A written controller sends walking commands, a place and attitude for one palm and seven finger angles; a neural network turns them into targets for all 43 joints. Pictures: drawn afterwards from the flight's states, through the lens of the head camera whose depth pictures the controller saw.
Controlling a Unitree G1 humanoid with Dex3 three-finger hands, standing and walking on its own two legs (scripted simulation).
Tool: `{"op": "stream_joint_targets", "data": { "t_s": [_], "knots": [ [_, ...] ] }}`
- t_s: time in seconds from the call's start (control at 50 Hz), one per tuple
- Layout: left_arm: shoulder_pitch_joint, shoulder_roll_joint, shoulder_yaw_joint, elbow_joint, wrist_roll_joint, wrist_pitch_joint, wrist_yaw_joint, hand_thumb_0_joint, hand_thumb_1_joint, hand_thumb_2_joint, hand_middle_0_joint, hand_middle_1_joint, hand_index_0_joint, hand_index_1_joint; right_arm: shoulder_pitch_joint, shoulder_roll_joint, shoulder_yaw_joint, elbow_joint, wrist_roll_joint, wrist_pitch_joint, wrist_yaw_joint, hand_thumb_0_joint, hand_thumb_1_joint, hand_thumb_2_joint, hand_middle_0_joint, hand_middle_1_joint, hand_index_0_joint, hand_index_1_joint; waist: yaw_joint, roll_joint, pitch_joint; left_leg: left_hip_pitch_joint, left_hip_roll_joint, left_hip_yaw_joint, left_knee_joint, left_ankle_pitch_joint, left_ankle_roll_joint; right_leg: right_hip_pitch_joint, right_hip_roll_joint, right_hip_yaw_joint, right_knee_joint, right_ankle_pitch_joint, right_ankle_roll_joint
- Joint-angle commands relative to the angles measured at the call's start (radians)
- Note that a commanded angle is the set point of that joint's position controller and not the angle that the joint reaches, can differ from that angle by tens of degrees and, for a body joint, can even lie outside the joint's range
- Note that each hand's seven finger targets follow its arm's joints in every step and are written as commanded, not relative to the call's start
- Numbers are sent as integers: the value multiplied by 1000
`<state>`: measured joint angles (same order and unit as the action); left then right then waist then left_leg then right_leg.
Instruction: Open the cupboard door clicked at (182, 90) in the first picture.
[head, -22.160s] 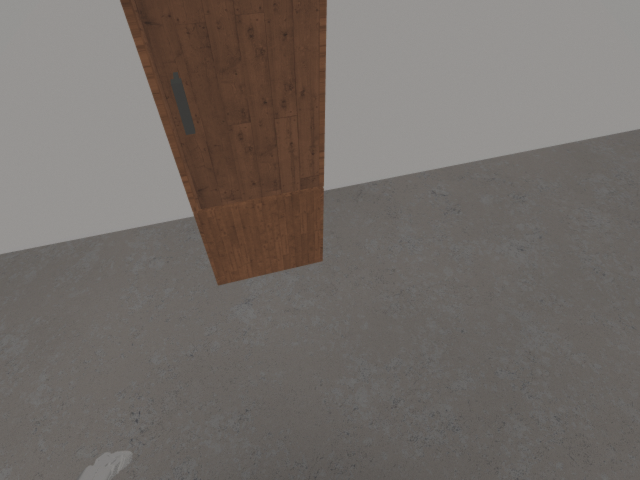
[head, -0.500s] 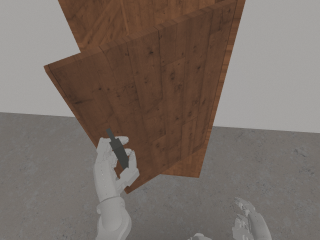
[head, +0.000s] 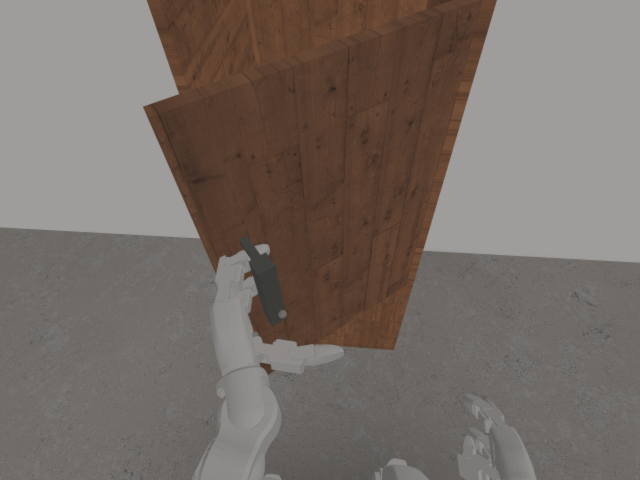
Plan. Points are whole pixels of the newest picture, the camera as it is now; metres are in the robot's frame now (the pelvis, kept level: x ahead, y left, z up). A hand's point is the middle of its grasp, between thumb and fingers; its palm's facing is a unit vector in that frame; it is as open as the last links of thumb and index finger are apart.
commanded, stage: open thumb and fingers to let go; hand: left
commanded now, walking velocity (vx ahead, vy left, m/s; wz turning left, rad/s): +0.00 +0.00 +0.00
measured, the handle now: (261, 281) +0.35 +0.09 +0.06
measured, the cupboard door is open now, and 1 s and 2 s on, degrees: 39 41 40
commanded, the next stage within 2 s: slide the hand sideways off the handle in 0.16 s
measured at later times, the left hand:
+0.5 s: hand (274, 343) +0.26 +0.07 +0.06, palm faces -0.21 -0.98 +0.00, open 16.3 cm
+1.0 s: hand (248, 364) +0.24 +0.09 +0.06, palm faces -0.08 -1.00 +0.00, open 16.1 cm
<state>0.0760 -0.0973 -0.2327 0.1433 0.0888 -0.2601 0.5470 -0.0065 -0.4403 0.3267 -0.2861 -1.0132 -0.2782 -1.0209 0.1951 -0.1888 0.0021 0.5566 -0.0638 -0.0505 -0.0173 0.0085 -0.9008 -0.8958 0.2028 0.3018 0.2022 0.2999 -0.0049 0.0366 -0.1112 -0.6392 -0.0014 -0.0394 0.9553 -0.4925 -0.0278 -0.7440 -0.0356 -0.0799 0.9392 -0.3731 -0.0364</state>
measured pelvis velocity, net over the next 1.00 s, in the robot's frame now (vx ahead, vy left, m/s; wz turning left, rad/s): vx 0.03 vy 0.03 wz -0.02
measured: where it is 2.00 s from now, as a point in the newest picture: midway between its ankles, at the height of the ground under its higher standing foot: outside the picture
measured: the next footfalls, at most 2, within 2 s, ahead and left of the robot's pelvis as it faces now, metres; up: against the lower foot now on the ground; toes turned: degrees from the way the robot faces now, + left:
none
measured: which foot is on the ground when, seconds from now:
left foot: down 0.00-1.00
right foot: down 0.00-1.00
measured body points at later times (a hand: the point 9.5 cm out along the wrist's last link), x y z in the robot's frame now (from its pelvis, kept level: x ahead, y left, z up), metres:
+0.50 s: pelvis +0.00 +0.04 +0.00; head +0.05 +0.03 +0.44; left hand +0.27 +0.12 +0.07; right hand +0.18 -0.18 -0.09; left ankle -0.01 +0.14 -0.68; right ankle +0.06 -0.10 -0.68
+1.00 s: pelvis +0.03 +0.03 -0.01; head +0.08 +0.02 +0.44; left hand +0.24 +0.15 +0.06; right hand +0.21 -0.18 -0.08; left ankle -0.01 +0.14 -0.68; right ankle +0.06 -0.10 -0.68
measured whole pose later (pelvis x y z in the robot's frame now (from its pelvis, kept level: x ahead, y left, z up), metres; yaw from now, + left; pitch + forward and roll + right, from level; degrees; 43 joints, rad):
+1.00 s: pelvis +0.03 +0.03 -0.01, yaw -1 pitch +12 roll -1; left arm 0.47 0.07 -0.26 -0.26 0.01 -0.24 0.06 -0.01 -0.50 0.30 -0.17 -0.31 -0.20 -0.33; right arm 0.26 -0.20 0.03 0.37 -0.01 -0.05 0.00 0.01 -0.90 -0.90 0.20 0.30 0.20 0.30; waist 0.02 0.03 -0.11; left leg -0.66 -0.01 -0.01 1.03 -0.58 0.01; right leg -0.77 -0.05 -0.05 1.00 -0.44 0.01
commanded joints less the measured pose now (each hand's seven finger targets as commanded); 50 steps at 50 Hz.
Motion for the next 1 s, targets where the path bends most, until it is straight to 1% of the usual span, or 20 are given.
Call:
{"op": "stream_joint_targets", "data": {
  "t_s": [0.0, 0.12, 0.2, 0.24, 0.26, 0.28, 0.3, 0.36, 0.38, 0.42, 0.46, 0.54, 0.6, 0.64, 0.72, 0.78, 0.84, 0.86, 0.92, 0.98],
  "knots": [
    [-216, -99, -18, -194, 25, -48, 36, 0, -500, 300, -200, -600, -200, -600, -92, -79, -22, -164, -1, -45, 2, 0, -900, -900, 200, 300, 200, 300, -1, -117, -202, -34, -33, 26, -140, 101, 33, 236, 7, 54, -188, -27, 9],
    [-235, -135, -36, -180, 32, -22, 64, 0, -500, 300, -150, -300, -150, -300, -102, -83, -22, -169, -1, -30, 18, 0, -900, -900, 200, 300, 200, 300, 15, -82, -224, -9, -24, 15, -158, 157, 23, 228, 26, 10, -138, 38, -7],
    [-246, -198, -83, -191, 26, 0, 69, 0, -500, 300, -150, -300, -150, -300, -109, -80, -22, -172, 0, -21, 33, 0, -900, -900, 200, 300, 200, 300, 14, -69, -227, 9, -16, 10, -159, 200, 18, 215, 33, -11, -112, 77, -11],
    [-261, -193, -83, -188, 25, 7, 71, 0, -500, 300, -150, -300, -150, -300, -118, -86, -23, -169, 1, -17, 35, 0, -900, -900, 200, 300, 200, 300, 7, -94, -216, 7, -10, 3, -158, 200, 18, 203, 34, -14, -109, 70, -10],
    [-251, -81, -328, -218, 158, -35, -153, 0, -500, 300, -150, -300, -150, -300, -11, -124, -28, -138, 6, -21, 37, 0, -900, -900, 200, 300, 200, 300, -96, -139, -157, 38, -3, 4, -129, 209, 43, 150, 23, 23, -107, 141, -8],
    [-281, -10, -247, -271, 117, -80, -273, 0, -500, 300, -150, -300, -150, -300, -6, -118, -33, -176, 16, -29, 31, 0, -900, -900, 200, 300, 200, 300, -65, -115, -216, 27, -9, 4, -124, 224, 47, 186, 16, 25, -95, 175, -13],
    [-273, 33, -229, -292, 100, -105, -347, 0, -500, 300, -150, -300, -150, -300, -6, -121, -32, -185, 18, -29, 23, 0, -900, -900, 200, 300, 200, 300, -45, -94, -262, 39, -13, 4, -122, 240, 49, 222, 15, 33, -80, 203, -15],
    [-200, 11, -231, -359, -3, -112, -511, 0, -500, 300, -150, -300, -150, -300, -9, -109, -26, -227, 46, -55, 15, 0, -900, -900, 200, 300, 200, 300, -34, -23, -280, 76, -13, -3, -130, 258, 41, 225, 16, 26, -76, 199, -14],
    [-178, -1, -219, -368, -47, -98, -530, 0, -500, 300, -150, -300, -150, -300, -13, -108, -19, -243, 56, -61, 11, 0, -900, -900, 200, 300, 200, 300, -33, -47, -248, 67, -12, -9, -145, 231, 39, 226, 20, 15, -88, 164, -12],
    [-168, -27, -185, -368, -111, -59, -524, 0, -500, 300, -150, -300, -150, -300, -38, -108, -8, -263, 71, -77, 4, 0, -900, -900, 200, 300, 200, 300, -32, -66, -174, 48, -11, -27, -170, 165, 36, 193, 29, -3, -104, 77, -8],
    [-111, -19, -138, -388, -125, -36, -478, 0, -500, 300, -150, -300, -150, -300, -37, -111, -8, -274, 71, -83, 4, 0, -900, -900, 200, 300, 200, 300, -16, -79, -160, 39, -10, -36, -183, 152, 27, 185, 28, -14, -96, 53, -5],
    [-24, 18, -109, -413, -56, -24, -384, 0, -500, 300, -150, -300, -150, -300, -16, -110, -12, -289, 53, -76, 19, 0, -900, -900, 200, 300, 200, 300, 1, -98, -181, 22, -10, -30, -160, 215, 21, 182, 24, -11, -64, 98, -6],
    [39, 55, -97, -442, -6, -34, -365, 0, -500, 300, -150, -300, -150, -300, -6, -109, -15, -299, 44, -63, 28, 0, -900, -900, 200, 300, 200, 300, 10, -102, -197, 1, -12, -12, -135, 223, 22, 189, 21, 4, -50, 118, -10],
    [74, 79, -85, -465, 10, -37, -368, 0, -500, 300, -150, -300, -150, -300, -5, -107, -16, -309, 41, -55, 29, 0, -900, -900, 200, 300, 200, 300, 20, -83, -210, -6, -15, -5, -126, 241, 22, 200, 20, 11, -42, 138, -13],
    [157, 101, -64, -525, -17, -26, -400, 0, -500, 300, -150, -300, -150, -300, -9, -104, -12, -329, 48, -39, 24, 0, -900, -900, 200, 300, 200, 300, 28, -66, -213, -7, -18, 5, -124, 249, 23, 227, 24, 14, -51, 162, -14],
    [228, 90, -71, -575, -45, -22, -421, 0, -500, 300, -150, -300, -150, -300, -1, -100, -9, -346, 52, -38, 21, 0, -900, -900, 200, 300, 200, 300, 17, -80, -190, -10, -17, 9, -119, 240, 26, 229, 26, 13, -56, 174, -8],
    [269, 125, -26, -594, -68, -26, -441, 0, -500, 300, -150, -300, -150, -300, 6, -104, -9, -344, 52, -42, 10, 0, -900, -900, 200, 300, 200, 300, 10, -121, -177, -31, -19, 8, -106, 240, 31, 236, 28, 18, -56, 197, -2],
    [319, 139, -4, -600, -74, -30, -449, 0, -500, 300, -150, -300, -150, -300, 11, -103, -11, -346, 51, -44, 9, 0, -900, -900, 200, 300, 200, 300, 20, -117, -189, -37, -22, 13, -101, 241, 31, 246, 28, 21, -52, 205, -1],
    [362, 149, -4, -626, -77, -44, -474, 0, -500, 300, -150, -300, -150, -300, 19, -106, -12, -350, 53, -50, 7, 0, -900, -900, 200, 300, 200, 300, 12, -96, -187, -42, -24, 14, -82, 266, 33, 233, 28, 24, -40, 235, 1],
    [408, 191, 45, -643, -91, -67, -500, 0, -500, 300, -150, -300, -150, -300, 28, -110, -18, -347, 52, -57, 3, 0, -900, -900, 200, 300, 200, 300, 11, -91, -178, -69, -25, 17, -63, 244, 33, 224, 26, 32, -34, 226, 3]
  ]
}}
